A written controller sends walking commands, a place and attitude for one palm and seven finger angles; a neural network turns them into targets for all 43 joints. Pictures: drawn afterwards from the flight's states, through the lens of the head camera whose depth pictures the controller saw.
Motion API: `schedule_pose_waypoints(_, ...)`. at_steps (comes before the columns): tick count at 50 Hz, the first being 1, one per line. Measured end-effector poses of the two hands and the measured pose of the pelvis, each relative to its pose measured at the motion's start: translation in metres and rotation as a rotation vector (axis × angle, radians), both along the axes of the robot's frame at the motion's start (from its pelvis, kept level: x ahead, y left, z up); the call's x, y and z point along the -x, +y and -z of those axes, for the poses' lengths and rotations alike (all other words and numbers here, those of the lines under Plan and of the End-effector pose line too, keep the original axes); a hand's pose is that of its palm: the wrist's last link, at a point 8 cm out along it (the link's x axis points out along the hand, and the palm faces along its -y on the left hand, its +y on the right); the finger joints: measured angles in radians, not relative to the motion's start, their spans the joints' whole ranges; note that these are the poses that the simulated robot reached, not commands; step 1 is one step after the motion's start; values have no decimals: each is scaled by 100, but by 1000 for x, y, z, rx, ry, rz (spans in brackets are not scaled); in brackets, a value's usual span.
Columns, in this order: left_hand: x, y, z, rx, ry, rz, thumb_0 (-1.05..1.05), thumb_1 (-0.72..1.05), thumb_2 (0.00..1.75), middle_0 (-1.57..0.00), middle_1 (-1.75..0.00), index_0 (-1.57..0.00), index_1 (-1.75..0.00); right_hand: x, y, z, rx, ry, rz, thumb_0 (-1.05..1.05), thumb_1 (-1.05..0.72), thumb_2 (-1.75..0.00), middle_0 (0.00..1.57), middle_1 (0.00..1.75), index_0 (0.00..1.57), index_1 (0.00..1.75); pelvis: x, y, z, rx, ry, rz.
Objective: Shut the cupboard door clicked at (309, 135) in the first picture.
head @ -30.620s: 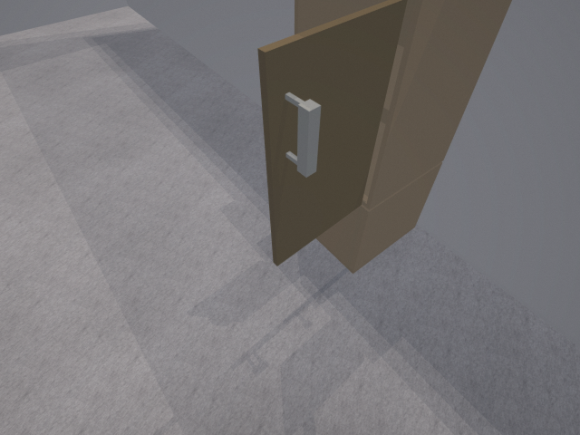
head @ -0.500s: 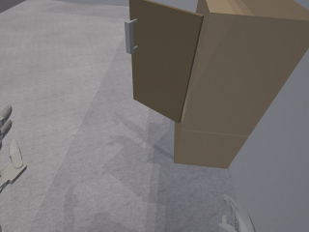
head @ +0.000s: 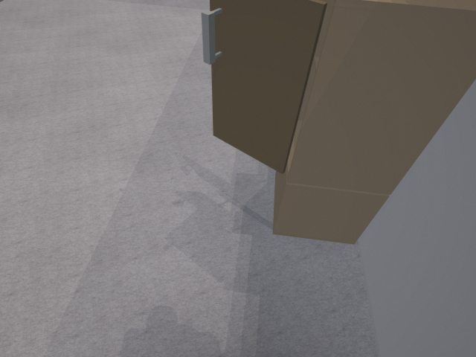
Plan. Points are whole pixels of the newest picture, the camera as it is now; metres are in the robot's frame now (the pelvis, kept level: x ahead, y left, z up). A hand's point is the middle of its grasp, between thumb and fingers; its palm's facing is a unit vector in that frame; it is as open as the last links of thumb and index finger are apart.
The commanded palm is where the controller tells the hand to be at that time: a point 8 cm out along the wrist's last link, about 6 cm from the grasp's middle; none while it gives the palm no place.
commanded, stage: let the arm hang, fingers relaxed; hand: left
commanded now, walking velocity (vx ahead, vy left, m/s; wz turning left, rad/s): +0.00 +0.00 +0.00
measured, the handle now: (213, 36) +0.96 +0.14 +0.09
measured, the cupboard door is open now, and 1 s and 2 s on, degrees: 59 59 59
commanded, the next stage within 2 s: look to check the result in 0.58 s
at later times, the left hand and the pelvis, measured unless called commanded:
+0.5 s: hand out of the picture +0.00 +0.15 -0.18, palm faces +0.03 -0.99 -0.15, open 7.4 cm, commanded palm none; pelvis +0.00 -0.01 +0.00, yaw -1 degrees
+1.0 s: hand out of the picture +0.00 +0.16 -0.17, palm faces +0.04 -0.98 -0.19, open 7.4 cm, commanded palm none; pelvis +0.02 -0.01 +0.00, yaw -1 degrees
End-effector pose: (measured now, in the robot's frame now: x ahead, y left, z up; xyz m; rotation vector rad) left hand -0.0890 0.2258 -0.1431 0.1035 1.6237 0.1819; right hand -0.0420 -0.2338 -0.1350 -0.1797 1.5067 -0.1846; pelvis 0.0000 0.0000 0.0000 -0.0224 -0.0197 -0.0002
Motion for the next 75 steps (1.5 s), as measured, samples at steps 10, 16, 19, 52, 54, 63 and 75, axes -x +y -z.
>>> schedule_pose_waypoints(10,-13,-2,-3,-34,-54,11,1,91,89,-20,-30,-20,-29,-11,24,15,-79,-74,32,1,-90,-90,20,30,20,29,3,-1,0,-9,-6,13)
schedule_pose_waypoints(16,-49,-14,1,-19,-165,26,1,91,89,-20,-30,-20,-29,-23,21,17,-81,-115,28,2,-91,-90,20,30,20,29,2,-4,0,-14,-9,15)
schedule_pose_waypoints(19,-65,-21,3,-4,-205,35,0,91,89,-20,-30,-20,-29,-25,17,16,-73,-125,32,2,-92,-90,20,30,20,29,1,-6,0,-14,-9,16)
schedule_pose_waypoints(52,-87,-18,1,-10,-161,38,0,91,89,-20,-30,-20,-29,-61,1,7,-39,-116,6,1,-91,-90,20,30,20,29,-23,-12,-3,-15,-7,15)
schedule_pose_waypoints(54,-89,-18,2,-9,-166,39,0,91,89,-20,-30,-20,-29,-65,-1,6,-34,-125,2,1,-91,-90,20,30,20,29,-24,-12,-3,-15,-7,15)
schedule_pose_waypoints(63,-106,-16,1,-10,-195,52,0,91,89,-20,-30,-20,-29,-82,-7,4,-21,-154,-10,1,-90,-90,20,30,20,29,-28,-13,-4,-16,-10,17)
schedule_pose_waypoints(75,-119,-6,4,-42,-240,10,0,91,89,-20,-30,-20,-29,-87,-8,9,-26,-127,-41,1,-90,-90,20,30,20,29,-29,-12,2,-12,-3,-35)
